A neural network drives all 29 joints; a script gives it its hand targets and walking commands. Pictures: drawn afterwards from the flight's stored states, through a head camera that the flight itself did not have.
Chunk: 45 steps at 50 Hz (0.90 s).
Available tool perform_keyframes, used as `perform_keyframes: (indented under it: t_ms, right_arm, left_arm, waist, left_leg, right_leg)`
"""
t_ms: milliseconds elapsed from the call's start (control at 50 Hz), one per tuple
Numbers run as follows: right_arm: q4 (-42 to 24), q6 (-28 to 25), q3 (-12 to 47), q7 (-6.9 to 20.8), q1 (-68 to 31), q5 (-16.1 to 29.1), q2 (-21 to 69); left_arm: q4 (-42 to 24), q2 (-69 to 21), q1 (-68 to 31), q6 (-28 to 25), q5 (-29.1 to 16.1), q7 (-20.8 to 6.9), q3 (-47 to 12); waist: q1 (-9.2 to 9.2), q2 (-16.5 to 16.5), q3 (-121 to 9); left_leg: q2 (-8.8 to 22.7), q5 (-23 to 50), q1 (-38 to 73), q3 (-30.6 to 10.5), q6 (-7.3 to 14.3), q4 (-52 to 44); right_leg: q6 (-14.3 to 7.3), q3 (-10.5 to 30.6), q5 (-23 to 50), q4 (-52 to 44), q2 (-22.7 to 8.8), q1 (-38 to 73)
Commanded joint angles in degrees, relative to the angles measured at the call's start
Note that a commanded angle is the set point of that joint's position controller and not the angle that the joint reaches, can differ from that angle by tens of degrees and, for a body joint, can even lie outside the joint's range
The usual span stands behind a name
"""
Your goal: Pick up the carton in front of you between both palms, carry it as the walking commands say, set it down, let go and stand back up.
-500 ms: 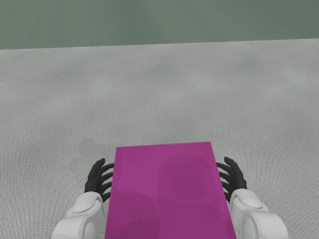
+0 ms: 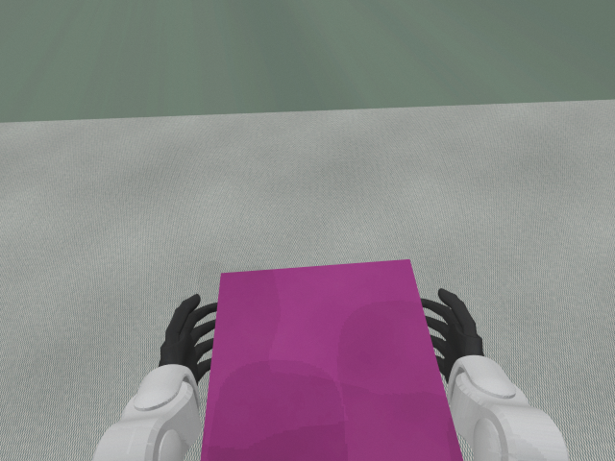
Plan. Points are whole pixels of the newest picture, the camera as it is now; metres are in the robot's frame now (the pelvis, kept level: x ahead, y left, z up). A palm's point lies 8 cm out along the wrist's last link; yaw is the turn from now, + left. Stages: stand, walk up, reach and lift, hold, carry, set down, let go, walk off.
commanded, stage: carry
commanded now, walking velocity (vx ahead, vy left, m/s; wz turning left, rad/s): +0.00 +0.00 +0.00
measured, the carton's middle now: (324, 391) +0.22 +0.00 +0.01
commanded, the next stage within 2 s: hold in 1.72 s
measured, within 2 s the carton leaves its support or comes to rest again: neither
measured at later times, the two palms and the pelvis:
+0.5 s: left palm (221, 218) +0.46 +0.15 +0.08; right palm (422, 224) +0.44 -0.15 +0.07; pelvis +0.23 +0.02 -0.01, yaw -3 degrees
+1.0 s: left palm (241, 210) +0.50 +0.13 +0.05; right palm (427, 214) +0.48 -0.17 +0.05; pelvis +0.25 +0.00 -0.02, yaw -3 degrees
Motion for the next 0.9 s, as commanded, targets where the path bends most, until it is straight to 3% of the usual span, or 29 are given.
perform_keyframes:
  t_ms: [0,40,100,120,140,160,180,200,220,240,260,300,340,360,400,440,460,500,520,560,580,640,660,680,700,760,840,860,880]
  right_arm:
    - [-7.20,-2.24,31.55,1.33,-15.47,8.85,38.16]
    - [-5.93,-1.99,31.92,0.89,-13.65,7.89,37.18]
    - [-7.99,-1.32,31.81,0.97,-14.75,8.42,34.79]
    - [-6.63,-1.21,32.12,1.17,-13.03,8.97,35.79]
    - [-7.86,-1.05,31.96,1.35,-13.65,9.29,34.82]
    - [-10.17,-1.17,31.81,1.59,-16.89,9.76,35.23]
    - [-9.54,-0.84,32.34,1.84,-16.99,9.78,35.13]
    - [-6.19,-0.26,30.75,1.61,-14.18,9.04,33.50]
    - [-4.66,-0.31,30.35,1.48,-11.84,9.34,32.07]
    - [-5.33,-0.43,30.37,1.78,-11.39,9.78,32.12]
    - [-4.94,-0.59,30.34,2.44,-11.29,10.78,34.31]
    - [-6.12,-1.70,32.54,3.69,-16.41,11.14,38.68]
    - [-6.80,-3.01,33.56,4.62,-17.70,11.26,41.63]
    - [-6.11,-3.19,33.32,4.73,-16.50,10.78,41.96]
    - [-5.49,-3.51,32.97,4.85,-15.91,9.92,41.24]
    - [-4.94,-2.90,33.34,4.55,-16.46,9.57,40.00]
    - [-7.31,-2.78,33.89,4.38,-18.61,10.41,38.46]
    - [-4.08,-1.33,31.34,3.57,-16.19,9.57,35.27]
    - [-4.66,-0.83,31.15,3.27,-15.83,9.96,34.19]
    - [-4.10,0.16,30.24,2.41,-16.92,9.54,33.81]
    - [-3.93,0.11,29.78,2.09,-16.73,10.09,33.39]
    - [-3.26,0.85,30.02,1.64,-18.51,10.35,33.19]
    - [-3.99,0.68,30.09,1.70,-18.35,10.19,32.79]
    - [-4.04,0.86,30.56,1.77,-18.56,9.55,32.64]
    - [-4.03,0.82,30.59,2.02,-18.22,9.43,33.19]
    - [-2.00,0.67,31.02,2.89,-20.19,9.20,33.56]
    - [1.31,-0.66,30.93,5.31,-21.27,8.25,32.33]
    - [3.30,-1.19,29.70,5.49,-21.65,7.22,31.13]
    - [3.85,-1.85,29.47,6.08,-22.78,6.66,30.51]
  left_arm:
    - [-6.44,-38.00,-15.36,-0.67,-10.71,-2.55,-33.05]
    - [-5.21,-35.99,-13.41,-0.56,-9.50,-2.24,-32.04]
    - [-5.26,-35.16,-12.24,-0.01,-9.06,-1.92,-31.41]
    - [-7.31,-35.31,-13.90,-0.11,-9.09,-1.83,-31.95]
    - [-6.16,-35.31,-13.41,0.25,-8.88,-1.73,-32.26]
    - [-7.13,-35.60,-15.19,0.06,-8.86,-1.68,-32.21]
    - [-5.84,-35.84,-15.43,0.35,-8.51,-1.46,-31.45]
    - [-6.26,-34.15,-15.08,0.84,-8.64,-1.00,-31.78]
    - [-5.86,-32.77,-13.62,1.66,-8.39,-0.60,-32.05]
    - [-5.85,-32.28,-10.94,1.58,-7.03,-0.70,-31.99]
    - [-4.81,-35.37,-11.88,1.57,-8.00,-0.95,-32.22]
    - [-3.49,-39.97,-15.21,0.36,-7.36,-2.15,-32.79]
    - [-3.17,-43.25,-15.62,-0.74,-8.18,-3.14,-33.54]
    - [-4.46,-44.08,-16.28,-1.33,-9.06,-3.36,-34.35]
    - [-4.76,-42.87,-16.25,-1.97,-8.72,-3.39,-34.85]
    - [-3.61,-40.30,-15.39,-1.57,-7.55,-2.99,-33.62]
    - [-2.33,-40.83,-14.25,-1.08,-6.98,-2.71,-33.19]
    - [-1.96,-36.58,-14.24,0.16,-7.49,-2.01,-32.22]
    - [-2.22,-36.01,-13.99,0.66,-7.56,-1.71,-31.91]
    - [-3.01,-34.54,-15.59,1.19,-7.17,-0.94,-30.51]
    - [-2.90,-34.51,-16.19,1.56,-7.63,-0.73,-31.22]
    - [-1.93,-33.12,-16.72,2.15,-6.77,-0.32,-29.33]
    - [-2.75,-34.33,-17.18,2.27,-7.53,-0.51,-29.85]
    - [-1.44,-33.07,-16.71,2.45,-6.61,-0.69,-28.88]
    - [-2.57,-33.63,-17.99,2.44,-7.16,-0.98,-29.83]
    - [-1.02,-33.02,-18.35,2.05,-7.25,-2.20,-29.76]
    - [2.28,-33.11,-20.45,0.71,-6.20,-4.18,-30.30]
    - [3.19,-31.78,-21.60,0.14,-6.30,-4.63,-30.12]
    - [5.45,-30.95,-20.97,-0.55,-5.77,-5.04,-29.95]
  waist:
    - [-1.51,-9.29,-9.65]
    - [-0.92,-11.04,-7.80]
    - [-0.70,-9.85,-6.53]
    - [-0.81,-9.84,-7.65]
    - [-1.90,-11.17,-8.23]
    - [-2.13,-9.61,-10.33]
    - [-2.32,-5.52,-12.25]
    - [-2.11,3.53,-13.94]
    - [-2.42,14.12,-17.06]
    - [-2.64,13.43,-17.85]
    - [-2.12,7.01,-16.70]
    - [-1.59,4.19,-17.11]
    - [-1.70,4.99,-16.80]
    - [-1.60,6.84,-17.31]
    - [-1.55,5.34,-16.32]
    - [-2.16,-2.82,-13.36]
    - [-2.30,-2.49,-12.11]
    - [-1.91,-3.61,-10.02]
    - [-2.21,-0.85,-12.45]
    - [-2.18,-2.80,-14.25]
    - [-2.08,0.00,-14.89]
    - [-1.87,-3.04,-12.09]
    - [-1.86,-1.49,-11.25]
    - [-2.03,-4.66,-11.03]
    - [-2.07,-2.39,-12.71]
    - [-1.99,-3.17,-13.31]
    - [-1.83,-2.95,-12.04]
    - [-1.86,-0.78,-12.42]
    - [-1.53,-1.67,-11.08]
  left_leg:
    - [-0.46,3.52,-8.29,0.62,-0.32,-10.04]
    - [-1.80,7.01,-4.57,4.26,-0.65,-19.84]
    - [-4.20,13.89,2.32,6.58,-0.14,-27.78]
    - [-5.31,17.39,5.01,6.93,-0.10,-32.57]
    - [-4.04,23.17,13.99,6.81,0.70,-35.13]
    - [-4.35,28.27,21.42,7.18,0.35,-39.71]
    - [-2.52,31.61,29.16,6.26,0.39,-38.65]
    - [7.95,52.57,36.28,-3.44,2.66,-34.10]
    - [17.67,55.24,38.94,-17.17,10.38,-37.05]
    - [19.13,49.10,39.11,-19.34,13.24,-40.31]
    - [18.15,42.10,34.64,-17.61,12.65,-42.40]
    - [14.63,33.59,32.71,-11.93,7.98,-43.46]
    - [13.27,25.21,28.11,-8.07,7.26,-44.81]
    - [10.14,25.54,27.81,-4.55,6.84,-42.99]
    - [8.68,22.56,24.90,-1.38,4.43,-39.65]
    - [5.81,20.00,22.22,-0.13,2.35,-37.69]
    - [5.53,22.15,21.90,0.40,1.92,-37.51]
    - [5.59,28.77,21.72,-0.10,2.21,-34.13]
    - [5.52,33.55,23.19,0.50,2.12,-31.77]
    - [4.99,37.01,23.21,0.29,2.42,-30.71]
    - [5.04,36.98,22.18,0.49,2.36,-29.14]
    - [4.98,33.77,20.90,0.72,2.10,-29.16]
    - [4.78,34.23,19.94,0.38,2.37,-28.49]
    - [4.86,31.73,20.13,0.27,2.22,-29.12]
    - [4.33,31.58,20.60,0.54,2.19,-28.95]
    - [4.36,26.41,21.62,0.80,1.83,-28.19]
    - [4.98,27.48,20.91,-0.47,2.07,-29.51]
    - [4.70,28.25,21.35,0.43,1.84,-29.50]
    - [4.36,26.20,21.64,0.38,1.23,-29.73]
  right_leg:
    - [-2.88,8.65,39.74,-4.68,-12.61,19.55]
    - [-2.40,3.69,43.47,-4.09,-10.74,17.22]
    - [-1.65,2.80,43.52,-2.61,-10.94,15.01]
    - [-0.22,0.12,41.57,0.20,-8.78,16.79]
    - [1.38,-0.78,36.03,3.31,-9.30,12.13]
    - [3.15,-2.00,31.65,8.94,-6.89,9.29]
    - [4.03,-1.19,26.09,13.84,-6.14,5.31]
    - [5.68,-0.04,6.14,22.14,-3.19,-1.93]
    - [6.43,3.61,-18.96,31.38,1.26,-6.44]
    - [5.70,7.99,-23.27,35.37,1.57,-9.52]
    - [4.51,11.40,-23.52,32.47,-0.09,-7.97]
    - [3.30,12.48,-20.48,21.10,-1.64,-5.20]
    - [2.54,10.03,-16.34,11.92,-0.41,-0.64]
    - [3.04,8.93,-11.20,8.06,0.14,0.54]
    - [3.39,9.22,2.11,-0.74,-2.98,4.33]
    - [3.28,11.06,8.65,1.47,-7.01,3.62]
    - [3.01,10.83,12.41,3.10,-7.51,3.61]
    - [3.01,10.51,19.28,4.08,-7.44,1.49]
    - [3.17,10.26,23.46,5.16,-7.06,3.70]
    - [2.95,9.93,25.90,7.41,-6.47,3.82]
    - [3.13,10.07,27.11,7.10,-6.41,4.98]
    - [3.02,9.29,27.49,7.41,-6.21,3.15]
    - [3.16,10.14,29.56,7.13,-6.49,4.33]
    - [2.75,10.05,29.90,7.13,-6.74,3.43]
    - [2.61,10.46,29.83,6.99,-6.83,5.61]
    - [2.26,10.32,26.01,6.62,-6.42,4.22]
    - [1.92,10.82,23.66,6.21,-6.65,4.48]
    - [1.79,10.37,22.90,6.39,-6.52,5.25]
    - [2.26,11.18,27.59,6.48,-7.16,2.90]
